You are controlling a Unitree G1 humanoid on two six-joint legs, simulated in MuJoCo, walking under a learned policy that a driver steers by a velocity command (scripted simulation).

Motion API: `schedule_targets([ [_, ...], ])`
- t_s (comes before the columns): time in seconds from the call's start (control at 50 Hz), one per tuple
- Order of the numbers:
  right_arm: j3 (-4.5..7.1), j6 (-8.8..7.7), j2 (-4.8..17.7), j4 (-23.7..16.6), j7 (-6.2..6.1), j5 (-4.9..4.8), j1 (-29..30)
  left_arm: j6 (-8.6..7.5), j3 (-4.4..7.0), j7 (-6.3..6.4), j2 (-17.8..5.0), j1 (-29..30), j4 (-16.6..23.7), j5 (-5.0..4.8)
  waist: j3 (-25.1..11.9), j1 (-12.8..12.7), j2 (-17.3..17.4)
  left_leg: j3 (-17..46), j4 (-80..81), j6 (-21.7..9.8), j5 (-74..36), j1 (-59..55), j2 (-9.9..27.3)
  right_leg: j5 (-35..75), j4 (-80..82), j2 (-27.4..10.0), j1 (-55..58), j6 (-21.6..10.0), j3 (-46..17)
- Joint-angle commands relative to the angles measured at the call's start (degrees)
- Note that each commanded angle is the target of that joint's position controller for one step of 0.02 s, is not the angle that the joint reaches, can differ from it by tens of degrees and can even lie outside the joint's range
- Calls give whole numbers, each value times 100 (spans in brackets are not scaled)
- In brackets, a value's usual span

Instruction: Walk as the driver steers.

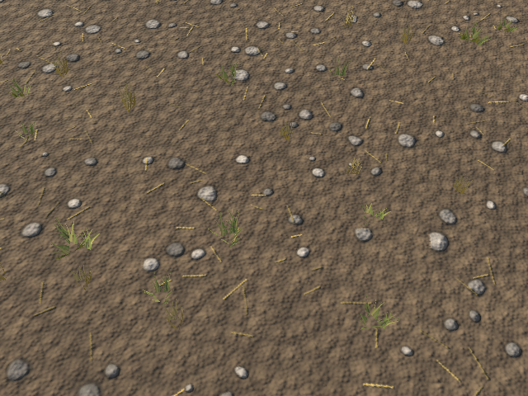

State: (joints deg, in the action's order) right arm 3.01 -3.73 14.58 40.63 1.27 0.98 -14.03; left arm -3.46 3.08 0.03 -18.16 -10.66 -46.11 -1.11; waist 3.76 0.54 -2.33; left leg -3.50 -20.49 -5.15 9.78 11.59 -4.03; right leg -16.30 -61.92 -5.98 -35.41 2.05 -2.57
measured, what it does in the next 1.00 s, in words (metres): walks ahead, turning right: right foot, then left foot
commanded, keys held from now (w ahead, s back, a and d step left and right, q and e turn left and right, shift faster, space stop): e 1.00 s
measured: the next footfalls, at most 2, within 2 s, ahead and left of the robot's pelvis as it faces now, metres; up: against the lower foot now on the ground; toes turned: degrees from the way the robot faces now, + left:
right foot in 0.26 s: +0.24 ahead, -0.14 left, +0.00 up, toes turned -9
left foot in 0.68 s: +0.29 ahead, +0.10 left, +0.00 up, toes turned -28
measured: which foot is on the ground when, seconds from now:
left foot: down 0.00-0.28, up 0.30-0.66, down 0.68-1.00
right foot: up 0.00-0.24, down 0.26-0.68, up 0.70-1.00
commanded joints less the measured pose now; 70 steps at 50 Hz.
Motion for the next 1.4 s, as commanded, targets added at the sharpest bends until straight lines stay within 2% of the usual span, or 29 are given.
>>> schedule_targets([
  [0.02, 190, -145, 748, -294, -118, 54, 500, 70, 67, 32, -227, -531, 99, 50, -542, -281, 617, 98, 767, -695, -3821, 111, 1389, 1023, 831, 18, 568, 126, -54],
  [0.14, 249, 113, 947, 13, -298, -29, 278, 44, 67, -205, -234, 246, 516, 61, -534, 119, 612, -163, 457, -567, -3552, -874, 1658, 1746, 2365, 175, 417, -7, 215],
  [0.24, 301, 379, 989, -2, -441, -213, 533, 51, 239, -350, -469, -351, 619, 98, -723, -281, 610, -281, -1292, -219, -4243, -1035, 1663, 1020, 3135, 630, 1124, -490, 619],
  [0.26, 285, 363, 948, -9, -456, -175, 355, 29, 374, -271, -827, -820, 565, 134, -1072, -475, 150, -460, -2387, 156, -3594, -619, 1217, 2781, 3593, 546, 2095, -772, 192],
  [0.28, 188, 297, 672, -235, -410, 68, 105, 45, 535, -139, -1510, -1043, 662, 215, -1588, -315, -1094, -550, -4381, 668, -257, 1176, 327, 5688, 3358, -801, 3705, -1704, -1762],
  [0.3, 104, 250, 559, -257, -297, 98, 61, 69, 445, -103, -1332, -1066, 758, 289, -2543, -312, -1280, 536, -5671, 813, 2967, 2195, -387, 5751, 3707, -1603, 4595, -2672, -3422],
  [0.32, 169, 249, 833, -173, -210, -84, 144, 105, 377, -112, -1059, -694, 922, 208, -2462, -379, -536, 1128, -5941, 723, 2746, 2363, 51, 4692, 3818, -1395, 4305, -2457, -2852],
  [0.34, 173, 281, 836, -217, -208, -156, 409, 146, 332, -88, -837, -314, 1012, 102, -1868, -276, -161, 1032, -5713, 690, 2353, 2554, 242, 3695, 3903, -1097, 3715, -2141, -2300],
  [0.36, 190, 338, 802, -175, -265, -109, 534, 213, 284, -60, -666, -58, 1044, 5, -1299, -162, 217, 935, -5195, 721, 2069, 2593, 419, 2890, 4090, -843, 3027, -1847, -1948],
  [0.44, 168, 449, 594, -135, -358, -78, 395, 394, 338, 77, -764, 184, 1186, 128, -1025, 51, -448, 706, -3642, 939, 1459, 1708, 300, 2030, 4372, -248, 1914, -1581, -1542],
  [0.6, 192, 303, 672, -150, -285, -127, 537, 560, 412, 184, -850, 239, 1324, 77, -1149, -153, -776, 849, -1889, 919, 923, 1097, 193, 634, 4195, -163, 1939, -1343, -2257],
  [0.66, 279, 196, 777, -13, -216, -115, 84, 632, 369, 204, -712, 306, 1374, -2, -1074, 92, -675, 796, -289, 631, 123, 111, 363, 488, 3699, 179, 1614, -970, -2246],
  [0.68, 382, 209, 1211, -46, -245, 2, -56, 639, 290, 197, -423, 109, 1394, 37, -1109, -10, 236, 1832, 178, 219, 163, -419, 1526, -626, 2671, 653, 993, -633, -1685],
  [0.7, 474, 269, 1626, -29, -250, 188, 125, 570, 307, 169, -412, 151, 1627, 4, -752, -224, 2058, 3325, 570, -727, -587, -197, 2550, -1801, 1452, 1513, -73, -313, -498],
  [0.72, 390, 235, 1290, -248, -265, 242, 426, 501, 439, 155, -865, 41, 1498, 101, -729, -162, 1644, 3409, 548, -1040, -779, 14, 2760, -1789, 190, 1090, -93, -129, -725],
  [0.74, 309, 229, 989, -342, -307, 167, 723, 523, 527, 139, -1028, -81, 1328, 38, -688, -273, 1157, 2731, 389, -817, -859, 94, 2428, -1408, -309, 1038, -37, -70, -702],
  [0.78, 245, 243, 783, -395, -354, -35, 932, 650, 493, 179, -786, -275, 1139, 55, -556, -271, 927, 1858, 207, -480, -966, -98, 1920, -819, -837, 949, -209, 149, -549],
  [0.84, 234, 330, 811, -328, -430, -11, 593, 679, 372, 135, -467, 105, 1339, -34, -498, -11, 1090, 1209, 206, -557, -1397, -460, 1719, -480, -460, 816, -334, 350, -140],
  [0.92, 352, 407, 1101, -262, -440, -17, 305, 656, 271, 51, -303, 480, 1587, -12, -752, 252, 1268, 1012, 98, -712, -1836, -1022, 2029, -663, 711, 507, 24, 421, 80],
  [1.02, 447, 414, 1311, -251, -305, -138, 466, 716, 305, -61, -409, 356, 1634, -16, -788, 199, 1389, 659, -59, -665, -2052, -704, 2205, -582, 2030, 522, 1100, 150, 543],
  [1.08, 435, 390, 1214, -162, -277, -291, 532, 736, 383, -100, -426, -141, 1471, -11, -839, -123, 1159, 261, -772, -193, -1647, -340, 2045, 582, 3684, 732, 2196, -296, 710],
  [1.1, 381, 364, 986, -41, -247, -216, 219, 724, 483, -43, -700, -375, 1427, -5, -966, -141, 474, -175, -1583, 261, -810, 372, 1741, 1638, 4065, 478, 3127, -540, 128],
  [1.12, 198, 351, 502, -318, -213, 158, 342, 684, 628, 67, -1436, -546, 1553, 42, -1045, -22, -1499, -591, -3498, 878, 2455, 2260, 967, 4214, 3907, -1147, 4205, -1291, -2086],
  [1.14, 262, 324, 760, -503, -264, 79, 853, 540, 569, -2, -1386, -578, 1627, 246, -1329, -419, -1289, 351, -4563, 1009, 3119, 2750, 494, 4388, 4000, -1755, 3695, -2377, -2772],
  [1.16, 329, 345, 978, -500, -294, -62, 1009, 426, 509, -30, -1183, -425, 1574, 262, -1137, -411, -760, 635, -4952, 975, 2736, 2806, 614, 3825, 4112, -1419, 3493, -2257, -2285],
  [1.2, 372, 387, 1012, -298, -356, -75, 833, 383, 378, 52, -775, 156, 1539, 88, -895, -117, -410, 713, -4687, 927, 1832, 2782, 765, 3065, 4083, -812, 3241, -1612, -1522],
  [1.26, 345, 417, 891, -181, -328, -73, 544, 417, 254, 134, -602, 343, 1503, 115, -1029, 48, -507, 582, -4461, 1045, 1170, 2127, 623, 3407, 4099, -562, 2873, -1539, -1126],
  [1.34, 207, 435, 632, -205, -286, -91, 697, 428, 230, 165, -602, 313, 1374, 146, -956, -87, -552, 561, -3057, 1044, 1014, 1598, 665, 2667, 4112, -489, 2794, -1505, -1105],
  [1.4, 198, 434, 703, -230, -247, -114, 738, 451, 219, 112, -655, 307, 1277, 176, -782, -194, -640, 500, -2345, 974, 1159, 1058, 632, 2050, 4134, -534, 2452, -1577, -1307],
])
